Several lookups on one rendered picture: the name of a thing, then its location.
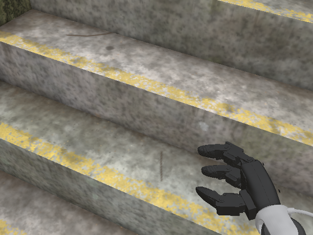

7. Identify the right robot forearm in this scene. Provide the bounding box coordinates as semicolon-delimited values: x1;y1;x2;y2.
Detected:
255;205;306;235

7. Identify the right robot hand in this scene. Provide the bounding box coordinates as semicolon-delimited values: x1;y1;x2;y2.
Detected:
196;141;281;220

